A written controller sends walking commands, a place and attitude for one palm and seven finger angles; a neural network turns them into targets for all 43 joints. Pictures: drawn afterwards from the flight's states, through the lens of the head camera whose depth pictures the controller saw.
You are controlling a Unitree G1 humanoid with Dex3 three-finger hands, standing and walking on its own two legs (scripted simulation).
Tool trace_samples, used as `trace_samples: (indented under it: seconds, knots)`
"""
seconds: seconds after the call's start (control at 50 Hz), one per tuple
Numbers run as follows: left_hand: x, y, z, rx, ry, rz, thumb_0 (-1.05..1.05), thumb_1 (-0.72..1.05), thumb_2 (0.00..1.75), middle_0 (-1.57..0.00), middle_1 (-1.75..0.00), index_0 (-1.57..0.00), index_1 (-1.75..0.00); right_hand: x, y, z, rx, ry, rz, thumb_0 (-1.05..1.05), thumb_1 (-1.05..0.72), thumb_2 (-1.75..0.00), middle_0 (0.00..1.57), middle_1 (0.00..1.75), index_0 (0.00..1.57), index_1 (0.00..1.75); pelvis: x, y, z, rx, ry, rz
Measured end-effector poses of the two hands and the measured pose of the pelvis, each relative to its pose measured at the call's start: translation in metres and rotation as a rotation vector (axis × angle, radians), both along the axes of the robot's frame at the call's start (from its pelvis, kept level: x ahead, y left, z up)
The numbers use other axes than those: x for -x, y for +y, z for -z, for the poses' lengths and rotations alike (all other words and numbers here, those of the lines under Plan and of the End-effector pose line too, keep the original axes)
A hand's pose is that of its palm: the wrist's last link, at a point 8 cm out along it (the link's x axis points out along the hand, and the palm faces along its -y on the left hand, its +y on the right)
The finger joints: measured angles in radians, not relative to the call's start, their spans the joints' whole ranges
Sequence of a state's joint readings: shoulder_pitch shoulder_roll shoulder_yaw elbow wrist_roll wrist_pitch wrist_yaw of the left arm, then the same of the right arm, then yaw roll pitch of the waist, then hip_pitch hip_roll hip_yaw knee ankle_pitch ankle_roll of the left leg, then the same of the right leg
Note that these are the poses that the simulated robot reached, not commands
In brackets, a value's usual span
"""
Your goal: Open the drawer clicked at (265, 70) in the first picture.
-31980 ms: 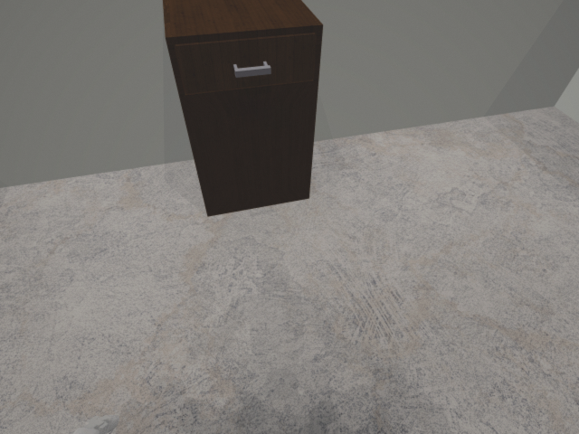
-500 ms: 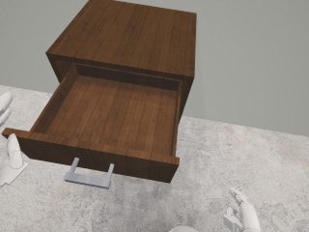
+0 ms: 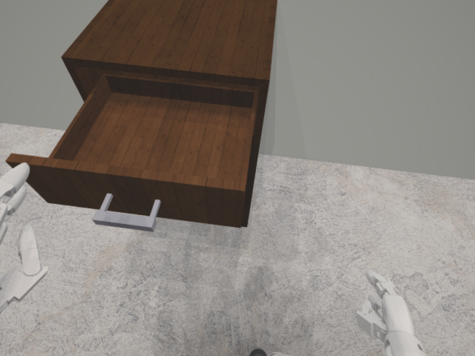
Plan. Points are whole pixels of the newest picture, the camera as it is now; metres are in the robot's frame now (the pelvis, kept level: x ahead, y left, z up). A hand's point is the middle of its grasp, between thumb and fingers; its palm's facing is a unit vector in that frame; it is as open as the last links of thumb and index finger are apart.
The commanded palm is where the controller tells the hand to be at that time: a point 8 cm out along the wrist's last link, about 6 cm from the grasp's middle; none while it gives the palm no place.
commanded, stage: stop stepping back and stand still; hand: left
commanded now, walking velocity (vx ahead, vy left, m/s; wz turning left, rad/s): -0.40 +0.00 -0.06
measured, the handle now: (128, 211) +0.38 +0.23 -0.06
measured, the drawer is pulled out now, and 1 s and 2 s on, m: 0.30 0.30 0.30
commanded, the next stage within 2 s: let the arm hang, fingers relaxed in 0.78 s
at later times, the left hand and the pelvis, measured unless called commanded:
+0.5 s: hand out of the picture +0.07 +0.21 +0.15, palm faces +0.33 -0.84 -0.42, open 7.4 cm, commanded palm +0.01 +0.26 +0.18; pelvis -0.12 -0.03 +0.00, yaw +1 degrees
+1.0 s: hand out of the picture +0.06 +0.21 -0.02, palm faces +0.20 -0.89 -0.41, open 7.4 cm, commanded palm none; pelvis -0.13 -0.03 -0.01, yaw +4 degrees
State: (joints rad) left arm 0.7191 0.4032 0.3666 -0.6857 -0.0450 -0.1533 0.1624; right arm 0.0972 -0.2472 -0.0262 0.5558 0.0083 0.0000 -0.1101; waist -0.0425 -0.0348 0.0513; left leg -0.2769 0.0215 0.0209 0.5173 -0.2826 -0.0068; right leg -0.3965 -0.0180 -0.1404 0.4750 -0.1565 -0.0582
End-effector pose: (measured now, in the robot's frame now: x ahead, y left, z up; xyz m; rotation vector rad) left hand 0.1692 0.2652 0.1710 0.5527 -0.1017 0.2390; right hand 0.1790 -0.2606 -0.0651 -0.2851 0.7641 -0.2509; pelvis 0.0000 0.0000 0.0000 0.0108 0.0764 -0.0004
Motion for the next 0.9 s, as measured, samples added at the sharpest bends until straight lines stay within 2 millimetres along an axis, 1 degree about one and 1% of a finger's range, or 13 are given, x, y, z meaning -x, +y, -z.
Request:
trace_samples:
  seconds: [0.06,0.14,0.2,0.26,0.32,0.4,0.5,0.6,0.66,0.7,0.78,0.88,0.9]
  knots:
    - [0.024,0.002,-0.002,-0.007,-0.067,0.016,0.02,0.88,0.9,-0.21,-0.3,-0.22,-0.3,0.019,0.004,0.002,0.001,0.002,-0.01,0.01,-0.9,-0.9,0.2,0.3,0.2,0.3,0.023,-0.001,0.004,-0.016,-0.027,-0.01]
    - [0.057,0.001,-0.016,-0.032,-0.122,-0.01,0.02,0.88,0.9,-0.21,-0.3,-0.22,-0.3,0.046,0.019,0.002,-0.065,-0.041,-0.043,0.01,-0.9,-0.9,0.2,0.3,0.2,0.3,0.045,-0.009,0.003,-0.01,-0.045,-0.002]
    - [0.081,-0.008,-0.027,-0.053,-0.173,-0.031,0.02,0.89,0.9,-0.21,-0.3,-0.22,-0.3,0.065,0.028,0.007,-0.135,-0.077,-0.067,0.01,-0.9,-0.9,0.2,0.3,0.2,0.3,0.059,-0.017,0.005,-0.007,-0.059,0.009]
    - [0.099,-0.019,-0.027,-0.037,-0.2,-0.046,0.01,0.89,0.9,-0.21,-0.3,-0.21,-0.3,0.086,0.029,0.018,-0.178,-0.073,-0.089,0.01,-0.9,-0.9,0.2,0.3,0.2,0.3,0.076,-0.025,0.007,0.018,-0.089,0.01]
    - [0.11,-0.024,-0.02,0.023,-0.184,-0.06,0.01,0.89,0.9,-0.21,-0.3,-0.21,-0.3,0.111,0.023,0.022,-0.184,-0.024,-0.083,0.01,-0.9,-0.9,0.2,0.3,0.21,0.3,0.09,-0.028,0.002,0.009,-0.095,-0.003]
    - [0.122,-0.024,-0.005,0.073,-0.123,-0.066,0.01,0.88,0.9,-0.21,-0.3,-0.21,-0.3,0.143,0.004,0.016,-0.138,0.02,-0.043,0.01,-0.9,-0.9,0.2,0.3,0.21,0.3,0.102,-0.03,-0.004,-0.015,-0.075,-0.003]
    - [0.138,-0.02,0.008,0.072,-0.098,-0.045,0.01,0.88,0.9,-0.21,-0.3,-0.22,-0.3,0.167,-0.019,0.006,-0.028,0.003,-0.014,0.01,-0.9,-0.9,0.2,0.3,0.21,0.3,0.117,-0.027,0.001,0.008,-0.063,-0.023]
    - [0.152,-0.019,-0.012,0.0,-0.13,-0.028,0.02,0.88,0.9,-0.21,-0.3,-0.22,-0.3,0.177,-0.021,-0.002,-0.029,-0.038,-0.016,0.01,-0.9,-0.9,0.2,0.3,0.2,0.3,0.125,-0.028,-0.003,0.002,-0.082,-0.025]
    - [0.157,-0.022,-0.027,-0.052,-0.173,-0.03,0.02,0.88,0.9,-0.21,-0.3,-0.22,-0.3,0.174,-0.016,0.004,-0.066,-0.052,-0.035,0.01,-0.9,-0.9,0.2,0.3,0.2,0.3,0.125,-0.032,-0.001,0.005,-0.085,-0.028]
    - [0.159,-0.024,-0.029,-0.078,-0.198,-0.035,0.02,0.88,0.9,-0.21,-0.3,-0.22,-0.3,0.17,-0.014,0.013,-0.092,-0.053,-0.053,0.01,-0.9,-0.9,0.2,0.3,0.2,0.3,0.128,-0.036,0.003,0.001,-0.09,-0.023]
    - [0.156,-0.025,-0.019,-0.025,-0.182,-0.065,0.01,0.89,0.9,-0.21,-0.3,-0.21,-0.3,0.163,-0.009,0.021,-0.134,-0.024,-0.063,0.01,-0.9,-0.9,0.2,0.3,0.2,0.3,0.133,-0.039,0.003,0.022,-0.095,-0.035]
    - [0.156,-0.026,0.003,0.06,-0.103,-0.085,0.01,0.89,0.9,-0.21,-0.3,-0.21,-0.3,0.16,-0.006,0.011,-0.118,-0.008,-0.072,0.01,-0.9,-0.9,0.2,0.3,0.21,0.3,0.131,-0.039,-0.002,0.006,-0.086,-0.025]
    - [0.154,-0.025,0.013,0.05,-0.075,-0.075,0.01,0.89,0.9,-0.21,-0.3,-0.21,-0.3,0.159,-0.007,0.013,-0.115,-0.018,-0.092,0.01,-0.9,-0.9,0.2,0.3,0.2,0.3,0.131,-0.037,0.001,0.013,-0.075,-0.031]
